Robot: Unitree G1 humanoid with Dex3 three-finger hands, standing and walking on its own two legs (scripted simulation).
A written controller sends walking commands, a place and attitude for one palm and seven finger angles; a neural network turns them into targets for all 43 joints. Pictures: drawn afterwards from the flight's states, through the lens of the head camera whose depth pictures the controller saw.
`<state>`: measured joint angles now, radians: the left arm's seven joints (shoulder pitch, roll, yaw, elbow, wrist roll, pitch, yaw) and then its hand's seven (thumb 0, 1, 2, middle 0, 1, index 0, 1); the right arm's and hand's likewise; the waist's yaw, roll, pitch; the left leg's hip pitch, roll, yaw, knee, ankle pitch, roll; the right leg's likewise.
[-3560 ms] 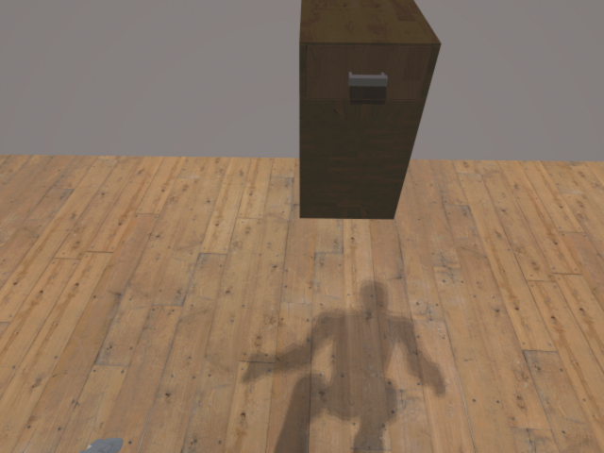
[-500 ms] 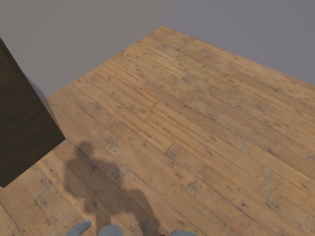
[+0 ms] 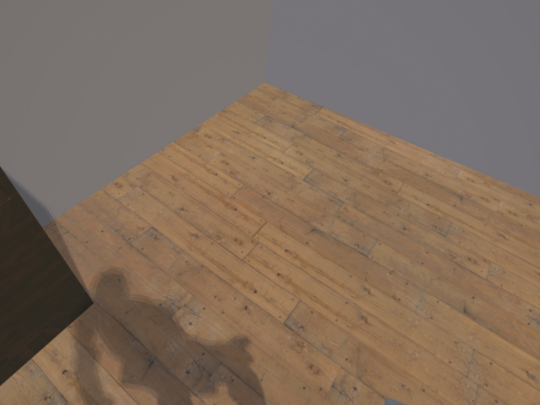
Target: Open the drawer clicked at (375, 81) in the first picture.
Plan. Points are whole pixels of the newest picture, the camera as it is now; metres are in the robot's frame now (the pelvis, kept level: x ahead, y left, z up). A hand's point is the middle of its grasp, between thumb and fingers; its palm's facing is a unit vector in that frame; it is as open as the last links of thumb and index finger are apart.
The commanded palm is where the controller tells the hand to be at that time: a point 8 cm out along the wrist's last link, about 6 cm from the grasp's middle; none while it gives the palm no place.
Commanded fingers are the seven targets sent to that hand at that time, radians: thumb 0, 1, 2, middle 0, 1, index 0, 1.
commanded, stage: walk to a spot facing it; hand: left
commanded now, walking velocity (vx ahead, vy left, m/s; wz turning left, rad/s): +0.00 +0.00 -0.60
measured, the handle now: out of the picture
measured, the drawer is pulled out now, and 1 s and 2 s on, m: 0.00 0.00 0.00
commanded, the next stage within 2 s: turn to face it in 0.28 s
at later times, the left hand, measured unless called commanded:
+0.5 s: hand (228, 322) +0.30 +0.10 -0.16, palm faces -0.27 -0.92 -0.26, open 7.4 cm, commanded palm none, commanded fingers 0.00 0.90 0.90 -0.20 -0.30 -0.20 -0.30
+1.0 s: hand (161, 385) +0.18 +0.20 -0.18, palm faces +0.05 -0.97 -0.23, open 7.4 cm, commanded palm none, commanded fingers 0.00 0.90 0.90 -0.20 -0.30 -0.20 -0.30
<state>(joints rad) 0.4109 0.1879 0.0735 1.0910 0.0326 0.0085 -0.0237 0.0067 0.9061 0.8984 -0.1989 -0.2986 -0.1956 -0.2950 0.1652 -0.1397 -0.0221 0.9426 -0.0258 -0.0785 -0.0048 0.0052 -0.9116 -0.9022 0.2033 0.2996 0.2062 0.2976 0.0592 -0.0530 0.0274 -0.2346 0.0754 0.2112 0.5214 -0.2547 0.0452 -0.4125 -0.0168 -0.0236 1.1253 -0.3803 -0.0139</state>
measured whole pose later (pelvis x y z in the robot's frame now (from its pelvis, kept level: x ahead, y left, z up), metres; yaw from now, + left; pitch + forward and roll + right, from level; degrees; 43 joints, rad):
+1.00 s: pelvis +0.11 -0.01 -0.01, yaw +0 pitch +0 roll -1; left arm 0.20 0.25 0.10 0.96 0.02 0.07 0.02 0.00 0.91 0.90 -0.20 -0.30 -0.20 -0.30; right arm 0.23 -0.19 -0.06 0.94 -0.03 0.02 0.00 0.01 -0.92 -0.90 0.20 0.30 0.20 0.30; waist -0.01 -0.05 0.06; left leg -0.32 0.03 0.10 0.60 -0.29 0.04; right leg -0.50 -0.09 -0.09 1.08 -0.42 0.06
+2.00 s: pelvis +0.08 -0.05 +0.00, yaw +35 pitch +1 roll +0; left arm 0.17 0.27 0.07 0.89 0.01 0.06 0.01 0.01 0.91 0.90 -0.20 -0.30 -0.19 -0.29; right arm 0.17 -0.22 -0.05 0.91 -0.02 0.03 0.02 0.01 -0.91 -0.90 0.21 0.30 0.21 0.30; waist 0.00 -0.02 0.10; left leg -0.27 -0.03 -0.03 0.50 -0.24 0.02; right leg -0.45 -0.09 -0.02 0.97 -0.44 0.10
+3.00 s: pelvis +0.10 -0.04 +0.00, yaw +57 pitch -1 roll +1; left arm 0.25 0.18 0.03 1.02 0.03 0.00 -0.01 0.00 0.91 0.90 -0.20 -0.30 -0.19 -0.30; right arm 0.28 -0.19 -0.04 1.05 -0.02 -0.01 -0.01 0.00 -0.92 -0.90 0.21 0.30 0.21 0.30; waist -0.01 0.00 0.01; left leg -0.15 0.00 0.04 0.50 -0.33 0.01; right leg -0.23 -0.06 -0.09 0.55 -0.35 0.04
